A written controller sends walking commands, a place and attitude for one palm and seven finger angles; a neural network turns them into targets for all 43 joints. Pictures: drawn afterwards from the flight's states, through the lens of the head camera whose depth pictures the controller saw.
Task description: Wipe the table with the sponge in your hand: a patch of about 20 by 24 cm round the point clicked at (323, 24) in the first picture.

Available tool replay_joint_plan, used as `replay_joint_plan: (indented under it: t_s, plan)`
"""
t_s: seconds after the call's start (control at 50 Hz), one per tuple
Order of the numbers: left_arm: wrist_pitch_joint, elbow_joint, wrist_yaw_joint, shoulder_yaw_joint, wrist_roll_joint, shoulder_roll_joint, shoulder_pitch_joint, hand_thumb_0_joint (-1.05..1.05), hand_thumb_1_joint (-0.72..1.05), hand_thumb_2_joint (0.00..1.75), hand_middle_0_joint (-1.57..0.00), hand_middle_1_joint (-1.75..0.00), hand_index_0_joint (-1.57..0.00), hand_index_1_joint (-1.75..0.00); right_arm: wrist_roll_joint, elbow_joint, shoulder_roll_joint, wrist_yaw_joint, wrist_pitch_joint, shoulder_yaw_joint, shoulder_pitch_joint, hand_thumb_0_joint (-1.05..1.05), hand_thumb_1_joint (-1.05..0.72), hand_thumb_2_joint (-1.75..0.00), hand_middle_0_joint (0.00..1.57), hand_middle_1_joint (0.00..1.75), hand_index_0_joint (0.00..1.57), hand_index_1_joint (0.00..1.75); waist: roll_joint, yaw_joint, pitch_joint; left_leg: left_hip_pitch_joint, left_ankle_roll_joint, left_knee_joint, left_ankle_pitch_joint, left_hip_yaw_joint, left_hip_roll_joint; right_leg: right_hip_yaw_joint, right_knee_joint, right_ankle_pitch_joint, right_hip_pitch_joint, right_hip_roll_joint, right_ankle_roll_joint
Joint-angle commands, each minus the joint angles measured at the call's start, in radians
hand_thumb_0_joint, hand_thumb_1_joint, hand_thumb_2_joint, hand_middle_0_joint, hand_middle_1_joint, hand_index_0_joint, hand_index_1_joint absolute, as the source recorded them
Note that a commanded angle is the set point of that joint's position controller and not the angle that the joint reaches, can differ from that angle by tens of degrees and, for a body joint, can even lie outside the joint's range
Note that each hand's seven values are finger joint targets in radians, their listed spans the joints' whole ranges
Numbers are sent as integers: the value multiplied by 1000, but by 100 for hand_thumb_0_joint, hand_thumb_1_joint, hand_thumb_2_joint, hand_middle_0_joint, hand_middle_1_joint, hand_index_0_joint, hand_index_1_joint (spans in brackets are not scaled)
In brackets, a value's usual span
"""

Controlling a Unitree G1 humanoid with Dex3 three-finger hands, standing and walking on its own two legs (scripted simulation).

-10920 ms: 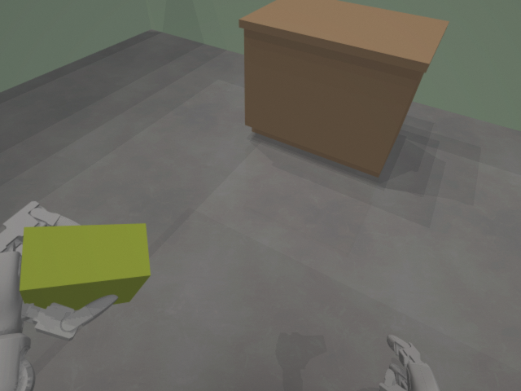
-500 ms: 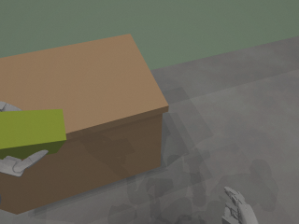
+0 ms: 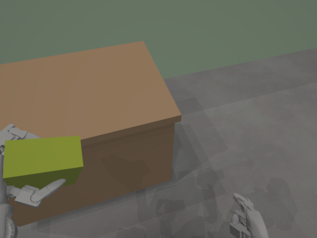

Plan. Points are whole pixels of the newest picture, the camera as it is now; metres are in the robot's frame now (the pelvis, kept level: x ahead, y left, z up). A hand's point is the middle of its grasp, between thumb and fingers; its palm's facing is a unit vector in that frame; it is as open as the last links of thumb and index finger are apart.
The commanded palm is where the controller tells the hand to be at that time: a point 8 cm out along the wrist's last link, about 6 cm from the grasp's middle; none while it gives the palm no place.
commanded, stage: look again from close up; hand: left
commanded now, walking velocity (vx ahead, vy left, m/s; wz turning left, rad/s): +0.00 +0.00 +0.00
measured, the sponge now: (56, 164) +0.22 +0.22 +0.14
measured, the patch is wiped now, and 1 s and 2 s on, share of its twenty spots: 0.00 0.00 0.00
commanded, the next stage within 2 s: shuffle to correct the standing spot in 0.18 s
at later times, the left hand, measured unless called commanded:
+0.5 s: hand (19, 159) +0.23 +0.29 +0.14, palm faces +0.35 -0.86 -0.38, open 10.4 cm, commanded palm +0.18 +0.33 +0.17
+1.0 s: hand (12, 122) +0.31 +0.36 +0.15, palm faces +0.28 -0.87 -0.40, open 10.3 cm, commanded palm +0.27 +0.40 +0.17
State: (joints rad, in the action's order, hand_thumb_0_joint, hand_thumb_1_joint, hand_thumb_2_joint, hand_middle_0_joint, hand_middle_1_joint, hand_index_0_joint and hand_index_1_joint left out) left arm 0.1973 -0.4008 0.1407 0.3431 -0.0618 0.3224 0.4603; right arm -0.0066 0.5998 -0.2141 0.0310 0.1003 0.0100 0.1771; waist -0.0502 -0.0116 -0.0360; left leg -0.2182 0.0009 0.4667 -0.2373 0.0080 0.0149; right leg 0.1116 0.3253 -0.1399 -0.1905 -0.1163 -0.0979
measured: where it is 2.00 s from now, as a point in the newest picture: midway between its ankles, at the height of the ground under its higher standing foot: outside the picture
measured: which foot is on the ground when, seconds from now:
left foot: down 0.00-0.80, up 0.82-1.00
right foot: down 0.00-1.00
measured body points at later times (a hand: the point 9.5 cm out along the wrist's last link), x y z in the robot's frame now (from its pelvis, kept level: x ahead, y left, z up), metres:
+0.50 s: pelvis +0.01 +0.06 +0.00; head +0.02 +0.06 +0.45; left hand +0.20 +0.34 +0.16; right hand +0.17 -0.20 -0.08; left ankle +0.01 +0.12 -0.74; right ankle +0.03 -0.03 -0.74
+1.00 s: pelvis +0.09 +0.14 -0.01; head +0.13 +0.15 +0.43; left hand +0.29 +0.40 +0.17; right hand +0.24 -0.11 -0.10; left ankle +0.17 +0.31 -0.70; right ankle +0.08 +0.01 -0.74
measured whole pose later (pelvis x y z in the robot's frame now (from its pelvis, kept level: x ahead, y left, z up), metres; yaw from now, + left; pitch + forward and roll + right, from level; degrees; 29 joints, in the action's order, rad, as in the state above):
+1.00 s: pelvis +0.09 +0.14 -0.01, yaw -5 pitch -2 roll +0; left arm 0.21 -0.59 0.12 0.36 -0.05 0.36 0.50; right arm 0.00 0.61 -0.23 -0.02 0.07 -0.01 0.17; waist 0.03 -0.03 -0.15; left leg -0.51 0.00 0.91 -0.29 0.05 0.10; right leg 0.11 0.60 -0.30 -0.25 0.06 0.00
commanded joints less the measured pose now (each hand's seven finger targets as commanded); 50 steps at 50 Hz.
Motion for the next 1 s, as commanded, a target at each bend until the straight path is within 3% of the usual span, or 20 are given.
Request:
replay_joint_plan:
  t_s: [0.0, 0.08, 0.28, 0.42, 0.48, 0.52, 0.56, 0.58, 0.62, 0.66, 0.7, 0.72, 0.74, 0.76, 0.78, 0.8, 0.82, 0.88, 0.94, 0.98]
  plan:
    - [43, -226, 13, 73, 7, 181, -174, 0, 10, 130, -120, -160, -120, -160, 7, -151, -123, 23, 51, -40, -79, 0, -90, -90, 20, 30, 20, 30, 39, 10, 80, 54, 44, -69, 31, 19, 11, -216, -168, -148, -4, 192, 152]
    - [44, -341, 21, 82, 16, 215, -251, 0, 10, 130, -120, -160, -120, -160, 20, -161, -120, 27, 60, -30, -87, 0, -90, -90, 20, 30, 20, 30, -72, 4, 120, 59, 37, -138, 57, 35, 17, -170, -117, -54, 86, 166, 125]
    - [31, -229, 15, 102, -8, 168, -1, 0, 10, 130, -120, -160, -120, -160, 19, -175, -135, 15, 49, -43, -75, 0, -90, -90, 20, 30, 20, 30, 22, 4, 144, -8, 19, -137, 77, 47, 21, -155, -70, 15, 154, 176, 86]
    - [48, -249, 16, 95, -1, 198, -67, 0, 10, 130, -120, -160, -120, -160, 24, -183, -158, 12, 38, -60, -77, 0, -90, -90, 20, 30, 20, 30, 94, 22, 87, -88, 50, 22, -120, 45, 16, -318, -89, -329, 28, 275, 12]
    - [62, -322, 18, 89, 4, 217, -155, 0, 10, 130, -120, -160, -120, -160, 22, -183, -163, 6, 42, -59, -79, 0, -90, -90, 20, 30, 20, 30, 36, 31, 77, -71, 52, 74, -127, 49, 18, -353, -40, -325, -25, 318, -23]
    - [69, -336, 19, 105, 2, 229, -145, 0, 10, 130, -120, -160, -120, -160, 27, -182, -176, 3, 43, -59, -76, 0, -90, -90, 20, 30, 20, 30, -46, 32, 75, -29, 60, -18, -114, 108, 45, -274, 91, -240, -59, 252, -5]
    - [78, -388, 16, 145, 4, 271, -151, 0, 10, 130, -120, -160, -120, -160, 30, -191, -181, 6, 45, -55, -97, 0, -90, -90, 20, 30, 20, 30, -204, 20, 80, 62, 56, -186, -50, 277, 136, -110, 366, -131, -161, 121, 50]
    - [80, -393, 13, 143, 9, 267, -134, 0, 10, 130, -120, -160, -120, -160, 37, -196, -156, 6, 51, -52, -97, 0, -90, -90, 20, 30, 20, 30, -202, 13, 74, 145, 52, -212, 67, 298, 171, -64, 459, -230, -275, 104, 70]
    - [70, -384, 14, 151, 10, 279, -112, 0, 10, 130, -120, -160, -120, -160, 47, -197, -143, 3, 62, -55, -80, 0, -90, -90, 20, 30, 20, 30, -141, 11, 64, 252, 50, -186, 306, 264, 192, -51, 555, -346, -398, 112, 71]
    - [58, -352, 12, 146, 3, 252, -81, 0, 10, 130, -120, -160, -120, -160, 44, -194, -149, -2, 69, -62, -66, 0, -90, -90, 20, 30, 20, 30, -105, 10, 92, 298, 21, -122, 531, 138, 151, 14, 482, -312, -368, 119, 68]
    - [42, -288, 9, 135, -7, 220, -16, 0, 10, 130, -120, -160, -120, -160, 40, -197, -161, -15, 62, -76, -78, 0, -90, -90, 20, 30, 20, 30, -103, 7, 99, 157, -35, -74, 619, 17, 81, 101, 292, -214, -141, 106, 61]
    - [39, -265, 9, 148, -13, 219, 17, 0, 10, 130, -120, -160, -120, -160, 37, -201, -165, -19, 55, -80, -96, 0, -90, -90, 20, 30, 20, 30, -80, -19, 113, 14, -62, 30, 652, -33, 49, 127, 175, -129, 60, 99, 48]
    - [41, -236, 10, 163, -18, 217, 62, 0, 10, 130, -120, -160, -120, -160, 31, -201, -166, -24, 47, -84, -120, 0, -90, -90, 20, 30, 20, 30, 12, -66, 149, -225, -82, 298, 603, -38, 24, 83, 73, 0, 344, 140, 7]
    - [48, -220, 6, 146, -17, 210, 72, 0, 10, 130, -120, -160, -120, -160, 8, -181, -150, -33, 35, -80, -96, 0, -90, -90, 20, 30, 20, 30, 277, -61, 225, -378, -56, 702, 356, -43, -8, -165, 95, 130, 462, 356, -107]
    - [67, -241, -3, 160, -25, 219, 34, 0, 10, 130, -120, -160, -120, -160, 6, -190, -168, -35, 36, -83, -80, 0, -90, -90, 20, 30, 20, 30, 344, -13, 232, -532, 1, 894, -200, 9, -45, -555, 72, 211, 405, 544, -183]
    - [80, -286, 1, 203, -22, 257, 2, 0, 10, 130, -120, -160, -120, -160, 21, -182, -165, -39, 28, -80, -77, 0, -90, -90, 20, 30, 20, 30, 206, 1, 169, -569, 6, 906, -206, 115, 23, -601, 24, 85, 296, 609, -169]
    - [81, -310, -6, 202, -15, 238, 41, 0, 10, 130, -120, -160, -120, -160, 4, -170, -153, -51, 23, -91, -35, 0, -90, -90, 20, 30, 20, 30, 150, 2, 114, -528, 10, 875, -226, 195, 88, -523, 11, -72, 153, 581, -134]
    - [103, -448, -6, 176, -6, 256, -79, 0, 10, 130, -120, -160, -120, -160, 4, -159, -127, -57, 4, -64, -100, 0, -90, -90, 20, 30, 20, 30, 73, 21, 67, -363, 1, 711, -127, 121, 131, -343, -17, 0, -80, 509, -95]
    - [90, -476, 6, 149, 9, 260, -129, 0, 10, 130, -120, -160, -120, -160, 4, -138, -95, -28, 39, -56, -103, 0, -90, -90, 20, 30, 20, 30, 119, 2, 70, -37, 6, 352, 3, -55, 63, -146, 29, 10, -190, 392, -22]
    - [69, -458, 13, 149, 6, 265, -115, 0, 10, 130, -120, -160, -120, -160, 4, -126, -99, 0, 63, -63, -103, 0, -90, -90, 20, 30, 20, 30, 46, 6, 85, 81, -2, 172, 35, -136, -2, -80, 144, -41, -158, 332, 22]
